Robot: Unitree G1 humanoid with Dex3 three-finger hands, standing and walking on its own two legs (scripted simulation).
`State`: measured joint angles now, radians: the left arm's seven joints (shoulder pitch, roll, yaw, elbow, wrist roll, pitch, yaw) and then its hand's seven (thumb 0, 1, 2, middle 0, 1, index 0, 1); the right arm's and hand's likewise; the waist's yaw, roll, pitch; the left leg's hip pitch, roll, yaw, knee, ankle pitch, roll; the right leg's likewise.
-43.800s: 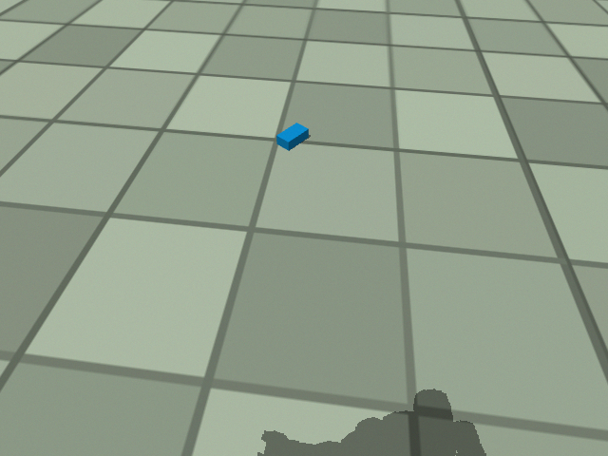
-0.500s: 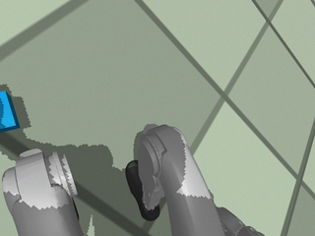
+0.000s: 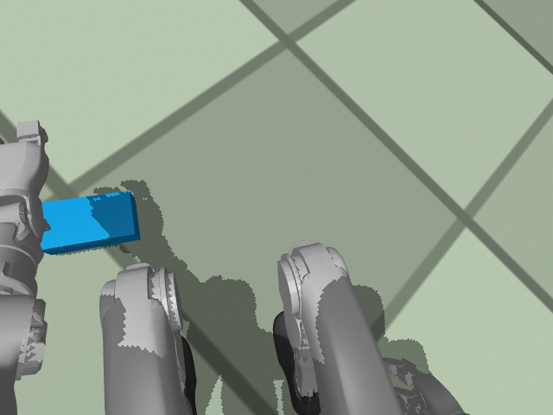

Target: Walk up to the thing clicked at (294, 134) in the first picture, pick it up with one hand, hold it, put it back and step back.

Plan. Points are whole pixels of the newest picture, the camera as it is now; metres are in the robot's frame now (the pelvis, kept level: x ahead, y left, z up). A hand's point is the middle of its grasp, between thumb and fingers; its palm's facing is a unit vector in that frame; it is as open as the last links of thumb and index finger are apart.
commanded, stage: withdraw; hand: left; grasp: from above
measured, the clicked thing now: (90, 222) +0.44 +0.30 -0.31
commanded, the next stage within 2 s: home in 0.48 s
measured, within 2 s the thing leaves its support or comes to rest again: neither
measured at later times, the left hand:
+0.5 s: hand (56, 219) +0.41 +0.31 -0.20, palm faces -0.35 -0.06 -0.93, open 13.8 cm
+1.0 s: hand (23, 226) +0.36 +0.28 -0.03, palm faces -0.31 -0.48 -0.82, open 9.5 cm
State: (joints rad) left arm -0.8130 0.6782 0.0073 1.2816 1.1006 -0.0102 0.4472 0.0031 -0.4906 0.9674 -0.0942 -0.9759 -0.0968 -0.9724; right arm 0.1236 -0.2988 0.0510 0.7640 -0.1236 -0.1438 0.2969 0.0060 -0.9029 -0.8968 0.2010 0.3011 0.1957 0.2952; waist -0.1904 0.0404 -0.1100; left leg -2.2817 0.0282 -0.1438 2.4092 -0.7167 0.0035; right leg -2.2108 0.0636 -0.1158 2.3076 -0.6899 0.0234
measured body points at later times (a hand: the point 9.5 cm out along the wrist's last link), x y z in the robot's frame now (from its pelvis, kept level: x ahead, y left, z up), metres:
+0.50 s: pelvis -0.02 +0.00 -0.02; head +0.20 +0.09 +0.35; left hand +0.43 +0.31 -0.14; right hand +0.07 -0.29 -0.11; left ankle +0.07 +0.12 -0.30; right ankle +0.10 -0.11 -0.30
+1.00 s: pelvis +0.00 -0.01 +0.10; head +0.20 +0.03 +0.50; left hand +0.38 +0.30 +0.02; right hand +0.12 -0.26 -0.04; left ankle +0.07 +0.12 -0.30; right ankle +0.10 -0.11 -0.30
